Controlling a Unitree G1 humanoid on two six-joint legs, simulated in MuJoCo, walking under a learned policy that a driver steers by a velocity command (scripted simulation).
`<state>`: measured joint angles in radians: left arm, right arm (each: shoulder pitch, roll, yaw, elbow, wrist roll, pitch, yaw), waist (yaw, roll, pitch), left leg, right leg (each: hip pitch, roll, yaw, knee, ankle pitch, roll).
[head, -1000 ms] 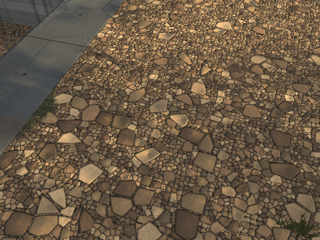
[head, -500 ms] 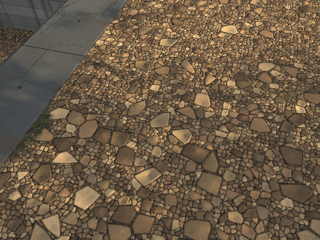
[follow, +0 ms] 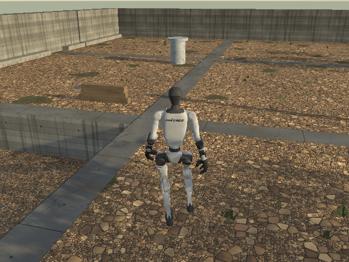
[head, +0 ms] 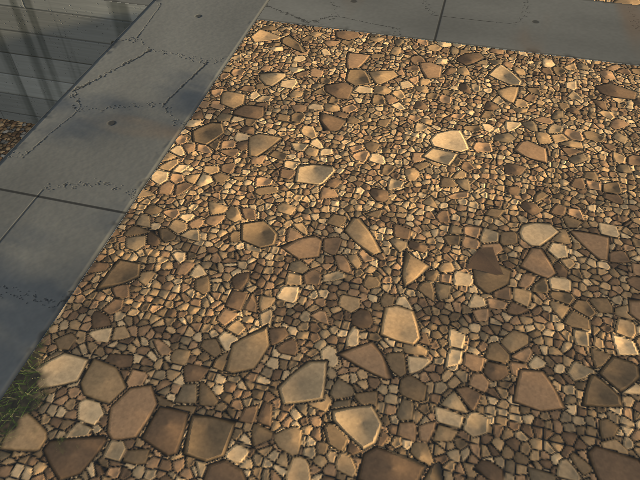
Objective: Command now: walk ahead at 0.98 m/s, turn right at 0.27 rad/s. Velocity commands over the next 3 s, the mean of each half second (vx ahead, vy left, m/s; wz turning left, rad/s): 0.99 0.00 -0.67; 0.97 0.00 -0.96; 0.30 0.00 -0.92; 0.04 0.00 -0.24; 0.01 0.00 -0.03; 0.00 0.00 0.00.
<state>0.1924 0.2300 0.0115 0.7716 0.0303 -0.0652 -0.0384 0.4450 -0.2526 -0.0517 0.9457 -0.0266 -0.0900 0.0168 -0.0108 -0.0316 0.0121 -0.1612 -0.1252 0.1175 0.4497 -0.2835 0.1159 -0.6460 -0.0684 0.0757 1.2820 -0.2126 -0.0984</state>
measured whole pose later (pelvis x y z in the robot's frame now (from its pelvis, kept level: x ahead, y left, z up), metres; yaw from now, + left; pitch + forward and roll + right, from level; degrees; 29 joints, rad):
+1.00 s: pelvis +0.90 -0.22 +0.00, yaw -48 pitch +1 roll +3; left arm -0.02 0.34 0.04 0.60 0.04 -0.01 -0.08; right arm 0.49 -0.32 -0.06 0.91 -0.02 -0.11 0.00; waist -0.06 -0.05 0.03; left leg 0.07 0.01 0.24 0.29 -0.36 -0.04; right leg -0.80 -0.06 -0.05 1.00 -0.04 -0.10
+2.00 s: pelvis +1.15 -0.42 +0.01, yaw -81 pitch -1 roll -1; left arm 0.19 0.27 0.02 0.82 0.00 0.06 0.01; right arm 0.25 -0.25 -0.01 0.75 -0.02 0.03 -0.01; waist -0.02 -0.01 0.06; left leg -0.25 -0.04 -0.02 0.48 -0.22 0.05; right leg -0.16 0.05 0.08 0.48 -0.32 0.00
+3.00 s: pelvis +1.14 -0.43 +0.01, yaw -81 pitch -1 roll +0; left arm 0.27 0.17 -0.01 1.16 0.01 0.00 0.05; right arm 0.25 -0.19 0.01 1.11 -0.01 0.01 -0.03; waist -0.01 0.01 0.03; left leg -0.20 -0.03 -0.02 0.41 -0.19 0.02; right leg -0.10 0.06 0.08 0.39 -0.27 -0.03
